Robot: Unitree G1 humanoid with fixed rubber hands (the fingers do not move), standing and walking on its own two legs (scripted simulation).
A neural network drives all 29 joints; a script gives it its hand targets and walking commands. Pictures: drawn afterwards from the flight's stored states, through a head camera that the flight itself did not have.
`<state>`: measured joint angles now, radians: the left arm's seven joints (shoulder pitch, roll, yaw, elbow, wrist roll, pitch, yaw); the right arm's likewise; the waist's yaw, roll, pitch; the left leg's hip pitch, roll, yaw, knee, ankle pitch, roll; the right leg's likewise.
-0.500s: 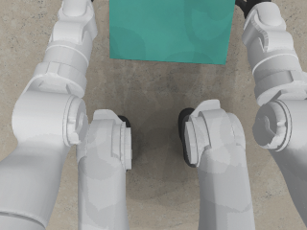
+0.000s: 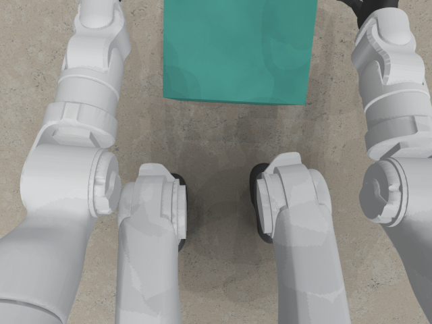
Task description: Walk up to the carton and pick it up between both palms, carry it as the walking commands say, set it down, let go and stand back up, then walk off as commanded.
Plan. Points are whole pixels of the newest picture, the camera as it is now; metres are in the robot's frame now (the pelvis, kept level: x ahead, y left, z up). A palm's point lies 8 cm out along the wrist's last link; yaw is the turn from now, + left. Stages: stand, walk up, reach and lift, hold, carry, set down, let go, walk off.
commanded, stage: set down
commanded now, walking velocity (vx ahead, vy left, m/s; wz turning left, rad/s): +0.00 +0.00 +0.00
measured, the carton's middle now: (233, 37) +0.53 -0.05 -0.28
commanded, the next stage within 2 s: let go in 1.08 s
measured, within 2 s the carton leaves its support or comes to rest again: neither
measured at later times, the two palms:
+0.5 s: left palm out of the picture +0.56 +0.14 +0.01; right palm out of the picture +0.51 -0.24 +0.01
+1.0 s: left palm out of the picture +0.56 +0.14 +0.16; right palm out of the picture +0.51 -0.24 +0.16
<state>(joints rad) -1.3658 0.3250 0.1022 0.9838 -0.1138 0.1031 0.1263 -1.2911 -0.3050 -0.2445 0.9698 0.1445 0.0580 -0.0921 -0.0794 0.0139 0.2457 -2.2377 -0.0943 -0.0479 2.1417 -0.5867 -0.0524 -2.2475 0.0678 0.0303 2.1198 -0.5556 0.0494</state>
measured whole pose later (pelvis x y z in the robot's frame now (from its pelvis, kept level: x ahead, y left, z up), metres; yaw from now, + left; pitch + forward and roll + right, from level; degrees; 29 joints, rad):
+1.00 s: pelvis +0.04 +0.00 +0.26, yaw +0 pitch +44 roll +0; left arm -1.08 0.23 0.26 0.85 0.06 0.16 0.04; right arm -0.98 -0.20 -0.36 0.77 0.00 0.13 -0.01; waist -0.08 0.02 -0.07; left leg -1.56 -0.05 -0.06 1.14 -0.35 -0.03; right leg -1.58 0.04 0.06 1.13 -0.33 0.02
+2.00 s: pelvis +0.13 +0.00 +0.39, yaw +0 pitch +3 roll +0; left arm 0.19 0.21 0.06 0.47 0.01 0.03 -0.05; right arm 0.23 -0.21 -0.04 0.45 0.01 0.03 0.06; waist -0.01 -0.01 0.04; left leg -0.22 -0.02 -0.07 0.43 -0.26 0.00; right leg -0.23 0.03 0.07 0.43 -0.24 0.01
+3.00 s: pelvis +0.14 -0.01 +0.39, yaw +1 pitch -1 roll +0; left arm 0.17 0.33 0.03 0.82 0.03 0.01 0.02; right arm 0.17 -0.35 -0.03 0.79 -0.03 0.01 -0.03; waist 0.01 0.02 0.02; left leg -0.14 -0.02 -0.09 0.46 -0.30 -0.01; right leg -0.15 0.03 0.05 0.45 -0.29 -0.01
